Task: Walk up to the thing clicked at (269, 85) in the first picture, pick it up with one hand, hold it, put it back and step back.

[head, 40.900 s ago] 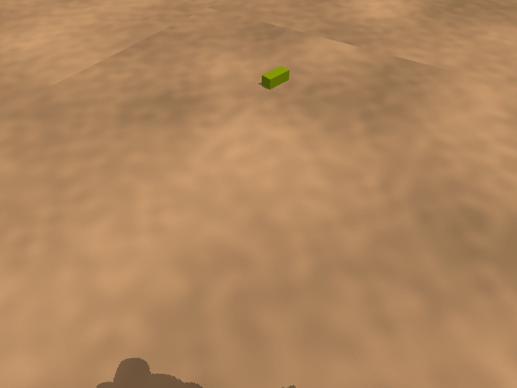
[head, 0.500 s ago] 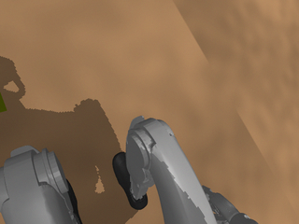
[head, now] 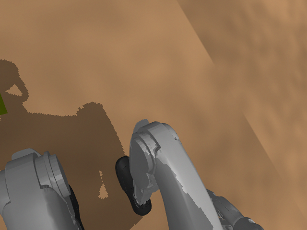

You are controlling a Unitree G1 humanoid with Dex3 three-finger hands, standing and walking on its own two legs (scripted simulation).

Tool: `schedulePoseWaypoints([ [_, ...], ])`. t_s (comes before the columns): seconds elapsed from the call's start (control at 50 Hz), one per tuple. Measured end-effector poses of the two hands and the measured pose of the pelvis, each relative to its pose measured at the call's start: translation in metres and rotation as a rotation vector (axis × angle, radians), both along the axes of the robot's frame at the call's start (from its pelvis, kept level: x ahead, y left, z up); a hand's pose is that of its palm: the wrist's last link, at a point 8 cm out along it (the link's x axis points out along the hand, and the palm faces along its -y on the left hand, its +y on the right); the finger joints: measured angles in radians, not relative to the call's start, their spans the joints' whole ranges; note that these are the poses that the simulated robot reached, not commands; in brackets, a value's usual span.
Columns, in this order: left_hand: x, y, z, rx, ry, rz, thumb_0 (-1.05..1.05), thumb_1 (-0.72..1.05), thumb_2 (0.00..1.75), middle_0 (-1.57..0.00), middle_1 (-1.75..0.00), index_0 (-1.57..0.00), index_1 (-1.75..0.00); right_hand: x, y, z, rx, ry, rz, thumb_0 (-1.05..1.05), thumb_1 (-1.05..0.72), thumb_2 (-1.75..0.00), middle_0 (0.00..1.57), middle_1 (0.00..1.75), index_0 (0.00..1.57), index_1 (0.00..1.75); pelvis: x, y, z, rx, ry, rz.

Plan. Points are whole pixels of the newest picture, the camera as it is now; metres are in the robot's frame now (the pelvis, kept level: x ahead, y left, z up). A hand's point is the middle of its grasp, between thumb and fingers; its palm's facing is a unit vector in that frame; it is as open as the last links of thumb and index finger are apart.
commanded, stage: withdraw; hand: left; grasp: from above
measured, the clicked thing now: out of the picture +0.44 +0.36 -0.27
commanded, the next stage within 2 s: home in 0.78 s
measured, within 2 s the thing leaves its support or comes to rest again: neither
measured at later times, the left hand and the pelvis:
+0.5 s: hand out of the picture +0.41 +0.36 -0.04, palm faces -0.51 -0.16 -0.85, open 14.1 cm; pelvis +0.00 +0.00 +0.08, yaw +7 degrees
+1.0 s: hand out of the picture +0.45 +0.37 -0.13, palm faces -0.34 -0.10 -0.94, open 13.5 cm; pelvis -0.01 +0.00 +0.02, yaw +6 degrees
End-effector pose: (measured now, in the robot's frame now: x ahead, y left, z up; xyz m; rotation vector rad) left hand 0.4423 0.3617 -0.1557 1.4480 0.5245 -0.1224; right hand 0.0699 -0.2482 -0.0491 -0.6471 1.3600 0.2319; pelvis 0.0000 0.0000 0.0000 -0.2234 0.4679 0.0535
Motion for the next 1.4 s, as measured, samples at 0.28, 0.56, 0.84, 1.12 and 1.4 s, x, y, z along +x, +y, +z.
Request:
schedulePoseWaypoints([
  [0.28,-0.001,0.032,0.126,0.129,-0.115,0.116,0.00,-0.52,0.97,-0.09,-0.98,-0.09,-0.98,0.035,0.004,0.000,0.088,-0.083,-0.139,0.00,-0.91,-0.90,0.21,0.30,0.20,0.30,0.006,0.001,0.035,0.031,0.108,0.042],
  [0.56,-0.027,-0.001,0.160,-0.035,0.137,-0.006,0.00,-0.51,1.00,-0.10,-0.98,-0.09,-0.99,0.040,-0.012,0.041,0.019,-0.105,-0.149,0.00,-0.91,-0.90,0.21,0.30,0.20,0.30,-0.005,-0.005,0.081,0.072,0.114,0.078],
  [0.84,-0.022,-0.007,0.082,0.021,0.018,-0.050,0.00,-0.50,0.99,-0.09,-1.00,-0.09,-1.00,0.001,-0.018,-0.001,-0.057,-0.024,-0.149,0.00,-0.90,-0.89,0.20,0.29,0.20,0.30,-0.014,-0.006,0.028,0.066,0.075,0.070],
  [1.12,0.019,0.023,0.111,0.028,-0.053,0.152,0.00,-0.25,0.92,-0.22,-0.76,-0.21,-0.77,-0.016,0.006,-0.010,0.022,0.040,-0.238,0.00,-0.90,-0.89,0.21,0.29,0.20,0.30,0.004,0.000,0.031,0.049,0.139,0.059],
  [1.4,-0.090,0.005,0.214,-0.409,-0.016,0.345,0.00,0.48,0.86,-0.22,-0.40,-0.21,-0.41,0.072,0.001,0.077,0.046,-0.130,-0.210,0.00,-0.91,-0.90,0.21,0.29,0.20,0.30,0.009,0.003,0.132,0.075,0.160,0.096],
])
